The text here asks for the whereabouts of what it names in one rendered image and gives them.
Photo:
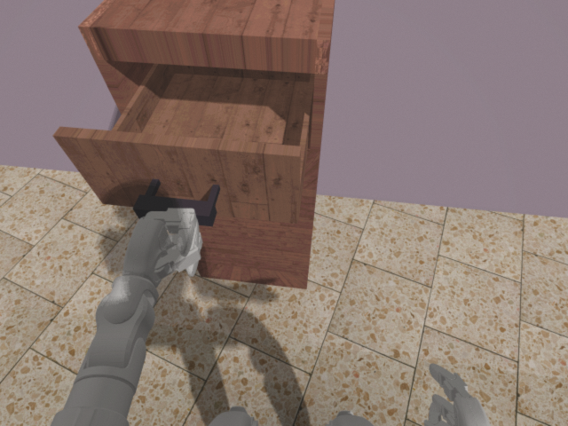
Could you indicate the left robot shin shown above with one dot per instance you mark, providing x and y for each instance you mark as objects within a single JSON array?
[{"x": 238, "y": 408}]

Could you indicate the drawer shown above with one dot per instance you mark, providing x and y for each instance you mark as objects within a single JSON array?
[{"x": 194, "y": 127}]

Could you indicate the handle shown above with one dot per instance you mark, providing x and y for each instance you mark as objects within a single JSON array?
[{"x": 205, "y": 211}]

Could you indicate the robot shin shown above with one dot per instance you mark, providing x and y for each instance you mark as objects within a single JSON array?
[
  {"x": 238, "y": 408},
  {"x": 345, "y": 413}
]

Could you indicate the left robot forearm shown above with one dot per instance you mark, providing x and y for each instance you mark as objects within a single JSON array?
[{"x": 108, "y": 377}]

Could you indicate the robot left hand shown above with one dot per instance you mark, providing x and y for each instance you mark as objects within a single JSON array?
[{"x": 150, "y": 240}]

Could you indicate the right robot shin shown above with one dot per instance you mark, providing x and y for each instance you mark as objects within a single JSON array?
[{"x": 345, "y": 413}]

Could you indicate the cabinet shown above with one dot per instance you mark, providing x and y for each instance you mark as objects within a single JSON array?
[{"x": 127, "y": 37}]

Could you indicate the robot right hand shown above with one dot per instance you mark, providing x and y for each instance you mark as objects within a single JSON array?
[{"x": 466, "y": 410}]

